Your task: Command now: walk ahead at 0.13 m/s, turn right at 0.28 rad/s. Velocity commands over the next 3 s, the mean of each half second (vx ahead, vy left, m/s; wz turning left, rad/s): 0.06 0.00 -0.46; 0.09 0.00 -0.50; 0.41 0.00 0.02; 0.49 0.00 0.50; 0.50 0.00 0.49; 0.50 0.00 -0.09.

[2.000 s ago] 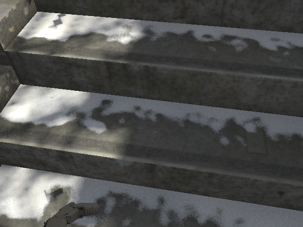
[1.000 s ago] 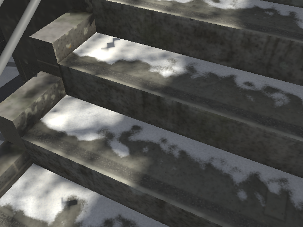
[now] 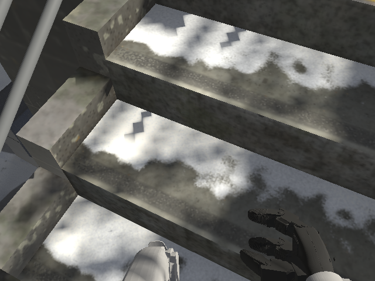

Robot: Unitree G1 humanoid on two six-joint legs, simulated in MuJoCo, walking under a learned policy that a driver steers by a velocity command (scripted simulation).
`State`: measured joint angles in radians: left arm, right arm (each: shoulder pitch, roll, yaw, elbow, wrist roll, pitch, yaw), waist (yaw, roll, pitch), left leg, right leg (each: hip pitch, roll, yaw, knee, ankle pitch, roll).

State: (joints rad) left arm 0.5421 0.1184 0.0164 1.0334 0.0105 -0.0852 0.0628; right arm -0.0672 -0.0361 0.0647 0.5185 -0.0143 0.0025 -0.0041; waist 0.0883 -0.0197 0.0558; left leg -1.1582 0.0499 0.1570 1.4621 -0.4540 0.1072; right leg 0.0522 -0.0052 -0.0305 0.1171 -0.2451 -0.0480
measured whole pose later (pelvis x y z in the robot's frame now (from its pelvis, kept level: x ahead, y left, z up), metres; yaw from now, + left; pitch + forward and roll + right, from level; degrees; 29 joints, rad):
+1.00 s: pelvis +0.20 +0.02 +0.15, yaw -30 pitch +2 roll +0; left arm 0.26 0.21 0.09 0.67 0.03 -0.01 0.01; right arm 0.29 -0.16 -0.03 0.68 -0.02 -0.01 -0.03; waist -0.02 -0.06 -0.05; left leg -0.32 -0.02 0.07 0.62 -0.33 0.07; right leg -0.51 0.10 0.11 1.07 -0.39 -0.04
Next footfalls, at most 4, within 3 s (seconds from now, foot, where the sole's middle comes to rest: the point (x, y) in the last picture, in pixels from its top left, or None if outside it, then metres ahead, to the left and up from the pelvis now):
0.02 left None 0.24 0.10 -0.61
0.56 right None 0.17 -0.10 -0.61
0.92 left None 0.27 0.07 -0.61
1.40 right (332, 237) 0.45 -0.29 -0.43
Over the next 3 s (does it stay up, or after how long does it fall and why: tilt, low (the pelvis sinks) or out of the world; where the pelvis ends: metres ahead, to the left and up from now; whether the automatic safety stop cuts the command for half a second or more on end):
stays up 1.28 -0.28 0.68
